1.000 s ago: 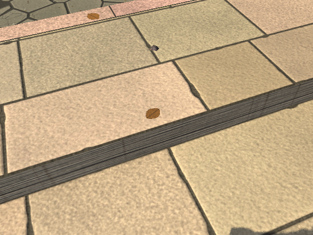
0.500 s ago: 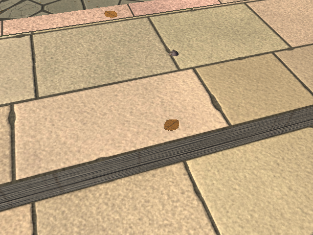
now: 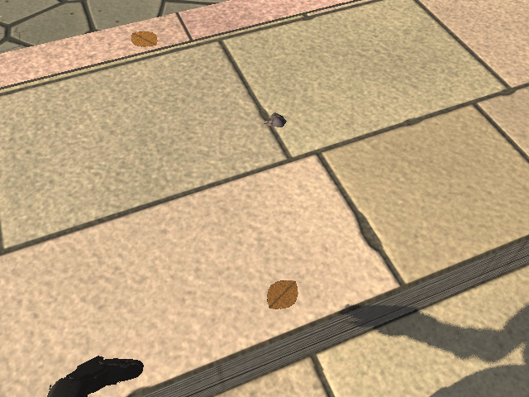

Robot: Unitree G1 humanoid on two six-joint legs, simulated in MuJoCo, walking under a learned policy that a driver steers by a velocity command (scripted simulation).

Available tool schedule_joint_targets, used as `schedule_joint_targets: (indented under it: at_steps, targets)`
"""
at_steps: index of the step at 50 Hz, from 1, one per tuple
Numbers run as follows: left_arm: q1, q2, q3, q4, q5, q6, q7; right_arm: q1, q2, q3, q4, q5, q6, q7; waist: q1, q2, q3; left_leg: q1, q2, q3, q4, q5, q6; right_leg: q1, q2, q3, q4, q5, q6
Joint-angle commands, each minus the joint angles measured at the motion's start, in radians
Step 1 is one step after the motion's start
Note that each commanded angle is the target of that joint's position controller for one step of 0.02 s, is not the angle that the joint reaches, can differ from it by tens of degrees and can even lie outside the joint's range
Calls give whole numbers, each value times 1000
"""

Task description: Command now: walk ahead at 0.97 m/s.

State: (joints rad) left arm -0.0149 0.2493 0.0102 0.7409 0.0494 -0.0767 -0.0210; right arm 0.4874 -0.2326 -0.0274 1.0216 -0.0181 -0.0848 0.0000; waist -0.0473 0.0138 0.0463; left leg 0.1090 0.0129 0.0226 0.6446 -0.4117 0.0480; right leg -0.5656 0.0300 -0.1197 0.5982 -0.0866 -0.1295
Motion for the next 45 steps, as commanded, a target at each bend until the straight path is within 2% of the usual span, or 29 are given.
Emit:
schedule_joint_targets:
  at_steps: [1, 3, 6, 9, 11, 14, 16, 17, 19, 20, 21, 22, 23, 24, 25, 26, 28, 29, 30, 32, 33, 34, 36, 38, 40, 42, 43, 44, 45]
  targets:
    - [431, 260, 101, 99, 0, 4, 10, -31, -129, -22, -121, 23, -39, 5, 165, -172, -369, -827, -32, -134, 861, 53, 77, 959, -368, 882, -345, -664, -165]
    - [313, 139, 73, 109, -8, -17, 7, -167, -103, -10, -157, 15, -40, 8, 105, 22, -119, -788, 62, -109, 737, 197, 78, 614, -313, 577, -382, -333, -124]
    - [308, 69, 42, 157, -20, -42, 11, -150, -48, 9, -167, -28, 6, 28, 12, -33, -48, -681, 107, -106, 643, 176, 38, 389, -227, 383, -450, -164, -88]
    - [351, 92, 40, 180, -36, -60, 6, -295, -50, 18, -233, -39, 23, 43, 15, -46, 30, -785, 124, -28, 548, 253, 8, 346, -173, 243, -501, 67, -91]
    - [438, 89, 37, 207, -32, -59, 4, -364, -16, 35, -261, -33, 28, 34, 41, -113, 7, -862, 107, 46, 634, 250, 8, 433, -171, 210, -487, 262, -106]
    - [596, 128, 42, 257, -17, -54, 13, -520, 1, 32, -357, -12, 44, -24, 61, -82, 72, -1603, 92, -41, 1514, -127, 43, 758, -358, 371, -409, 173, -205]
    - [763, 102, 30, 322, 20, -59, 30, -822, 62, 68, -499, 2, 20, -39, 149, -9, 175, -2056, 52, -118, 1744, -412, 103, 971, -389, 368, -336, 231, -142]
    - [799, 75, 15, 353, 27, -59, 39, -930, 96, 94, -576, 11, 8, -33, 136, 5, 194, -2082, 44, -135, 1693, -464, 136, 932, -375, 303, -355, 278, -73]
    - [755, 25, -15, 380, 0, -43, 42, -1031, 136, 140, -658, 26, -2, -6, 105, 20, 209, -1805, 66, 71, 1304, -450, 133, 659, -284, 144, -581, 232, -5]
    - [631, 23, -26, 344, -37, -25, 54, -911, 125, 154, -647, 20, 11, 14, 19, 83, 159, -1269, 55, 184, 976, -276, 132, 352, -204, 18, -716, 510, -7]
    - [519, 34, -35, 259, -102, -28, 57, -659, 80, 134, -540, 9, 25, 36, -66, 122, -80, -603, -49, 256, 847, 97, 122, 102, -149, -13, -579, 1157, -36]
    - [525, 202, -1, 236, -117, -57, 36, -419, 42, 107, -474, 23, 38, 23, -152, -39, -288, -216, -93, 204, 824, 146, 107, 95, -226, 27, -374, 1518, -69]
    - [488, 363, 58, 225, -141, -79, 24, -202, -57, 57, -422, 16, 58, 2, -275, -170, -426, -88, -104, 96, 681, 68, 105, 242, -273, 95, -108, 1731, -68]
    - [444, 421, 105, 225, -131, -73, 24, -31, -134, 4, -347, -24, 76, -7, -350, -203, -520, -76, -118, -10, 491, -85, 132, 395, -246, 116, 257, 1735, -34]
    - [443, 212, 76, 189, -103, -88, 6, 57, -330, -54, -259, -47, 58, -2, -247, 187, -517, -2, 146, -584, 200, 45, 251, 207, 26, 195, 827, 398, 27]
    - [462, 118, 68, 126, -70, -109, -26, 21, -336, -71, -238, -9, 72, -17, -175, 333, -580, 45, 262, -1095, -216, 237, 258, -9, 180, 335, 1215, -34, 33]
    - [378, 8, 40, 44, -19, -95, -39, -186, -161, -54, -180, 31, 31, -1, -6, 5, -262, -217, 230, -934, -198, -129, 214, -185, 47, 290, 1244, -5, 1]
    - [306, -69, 18, 12, -3, -73, -28, -193, -42, -35, -121, -1, 11, 4, 30, -91, -106, -394, 200, -777, -162, -122, 170, -228, 6, 304, 1194, -26, -15]
    - [219, -112, 6, -20, -1, -43, -21, -156, 61, -13, -61, -25, 8, 0, 34, -95, -53, -508, 156, -639, -158, -176, 172, -247, 8, 293, 1290, -96, -23]
    - [116, -166, -19, -116, -12, -9, 4, -83, 98, -1, 9, -32, -30, 9, 54, 6, -11, -537, 154, -509, -189, -60, 167, -423, 26, 315, 1466, -251, -47]
    - [104, -195, -38, -146, 2, 4, 16, -74, 81, -3, 30, -14, -40, 17, 106, -16, 7, -572, 131, -429, -229, -49, 148, -475, -3, 287, 1435, -299, -55]
    - [79, -141, -43, -169, 2, 17, 14, -160, 47, -5, -9, -1, -40, 26, 156, -73, 44, -692, 69, -299, -346, -103, 129, -385, -70, 219, 1115, -311, -33]
    - [16, -24, -30, -200, -8, 5, 8, -192, 8, 1, -58, 17, -52, 14, 144, -86, 92, -802, -16, -207, -473, 185, 182, -176, -100, 89, 699, -103, 52]
    - [6, -30, -35, -188, -15, -13, -13, -113, -49, -17, -79, 26, -65, -5, 101, -99, 38, -764, -35, -159, -505, 554, 178, 123, -72, 38, 348, 156, 92]
    - [-21, -55, -37, -183, -28, -21, -24, -10, -151, -52, -84, 36, -56, -9, 38, -14, -53, -517, -16, -164, -501, 810, 138, 278, 18, 22, 114, 270, 94]
    - [5, 2, -18, -177, -33, -14, -5, 45, -189, -71, -99, 28, -37, -14, 37, 101, -84, -225, -12, -201, -320, 1177, 78, 265, 89, 37, -60, 201, 90]
    - [74, 33, 1, -172, -24, 18, -35, 102, -180, -57, -55, -82, -59, 56, 117, 250, -152, -275, -60, -141, -228, 1222, -18, 456, 35, 148, -167, 300, 114]
    - [429, 104, 27, -45, -26, 34, -27, 4, -196, -70, -91, -62, -49, 92, 241, 118, -203, -390, -49, -162, -60, 1232, -123, 766, -48, 170, -276, 541, 44]
    - [669, 125, 35, 70, -10, 29, -7, 15, -96, -41, -116, -31, -41, 121, 266, -149, -363, -601, -113, -186, 365, 403, -169, 1121, -256, 280, -112, 800, -97]
